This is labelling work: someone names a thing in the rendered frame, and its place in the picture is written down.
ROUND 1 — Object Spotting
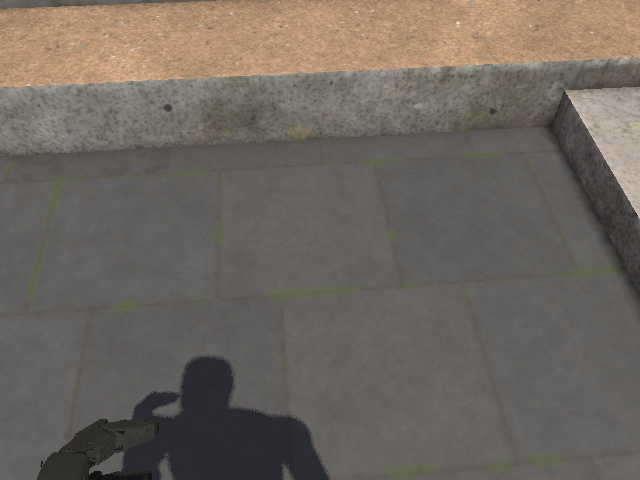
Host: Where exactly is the left robot hand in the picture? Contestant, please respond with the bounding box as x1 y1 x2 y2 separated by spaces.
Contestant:
37 419 159 480

